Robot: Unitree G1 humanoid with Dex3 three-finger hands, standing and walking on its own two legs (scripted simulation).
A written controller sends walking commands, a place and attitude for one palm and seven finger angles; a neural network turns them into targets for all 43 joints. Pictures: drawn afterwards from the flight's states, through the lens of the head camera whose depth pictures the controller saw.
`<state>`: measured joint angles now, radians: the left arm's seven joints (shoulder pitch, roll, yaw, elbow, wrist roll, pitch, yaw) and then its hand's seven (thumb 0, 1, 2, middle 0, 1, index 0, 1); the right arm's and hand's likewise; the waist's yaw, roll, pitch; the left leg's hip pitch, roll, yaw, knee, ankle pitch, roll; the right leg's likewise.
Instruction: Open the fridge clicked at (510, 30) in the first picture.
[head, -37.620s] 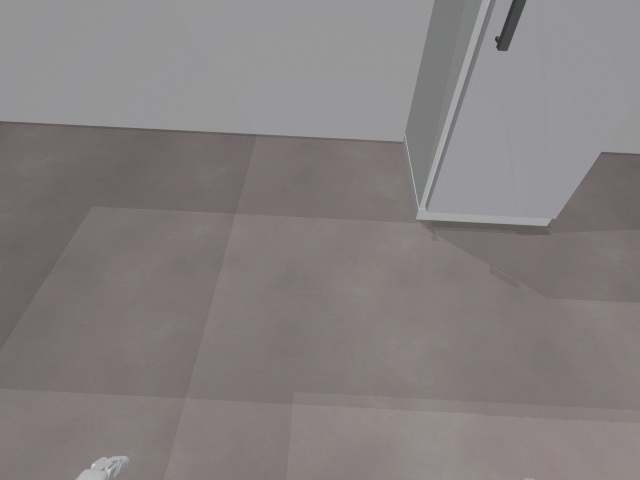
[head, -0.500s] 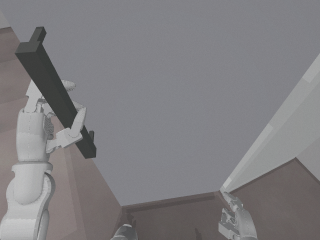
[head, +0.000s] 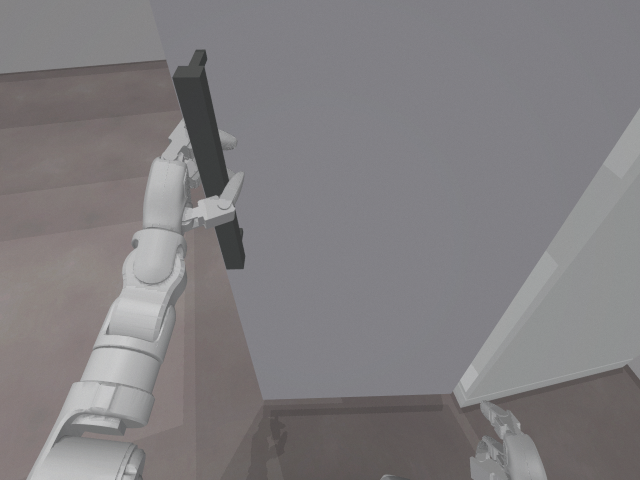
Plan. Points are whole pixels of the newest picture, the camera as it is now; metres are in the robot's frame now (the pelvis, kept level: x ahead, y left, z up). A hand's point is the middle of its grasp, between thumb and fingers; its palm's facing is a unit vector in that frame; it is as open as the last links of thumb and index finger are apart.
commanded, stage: stop walking and hold the door back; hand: left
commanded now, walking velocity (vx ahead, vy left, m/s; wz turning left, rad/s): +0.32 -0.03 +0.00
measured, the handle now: (220, 176) +0.43 +0.15 +0.17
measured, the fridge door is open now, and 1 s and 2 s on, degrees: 79 75 76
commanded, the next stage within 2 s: loosen the grip on the handle in 0.82 s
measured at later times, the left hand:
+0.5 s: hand (230, 167) +0.44 +0.14 +0.17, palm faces +0.03 -0.99 -0.14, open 6.3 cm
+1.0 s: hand (222, 180) +0.42 +0.15 +0.17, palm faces -0.07 -0.98 -0.18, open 7.1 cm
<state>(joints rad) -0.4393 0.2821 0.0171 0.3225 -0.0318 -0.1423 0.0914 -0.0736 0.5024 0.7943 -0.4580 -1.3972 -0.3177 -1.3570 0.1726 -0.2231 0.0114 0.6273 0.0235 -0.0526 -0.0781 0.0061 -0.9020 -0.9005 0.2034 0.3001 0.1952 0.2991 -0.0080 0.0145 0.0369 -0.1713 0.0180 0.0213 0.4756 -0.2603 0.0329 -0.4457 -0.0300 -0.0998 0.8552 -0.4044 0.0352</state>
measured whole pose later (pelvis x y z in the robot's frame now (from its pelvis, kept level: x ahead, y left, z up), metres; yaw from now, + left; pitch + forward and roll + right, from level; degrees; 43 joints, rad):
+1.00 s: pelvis -0.01 +0.04 +0.00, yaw -6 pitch +1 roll +0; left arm -0.62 0.29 0.12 0.47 -0.01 -0.13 -0.05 -0.17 0.50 0.73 -0.46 -1.40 -0.31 -1.35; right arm 0.14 -0.19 0.01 0.65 0.02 -0.12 -0.04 0.01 -0.90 -0.90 0.21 0.30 0.20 0.30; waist -0.01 -0.05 0.03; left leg -0.29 0.04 0.10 0.50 -0.23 -0.02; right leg -0.32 -0.03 -0.05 0.54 -0.22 -0.01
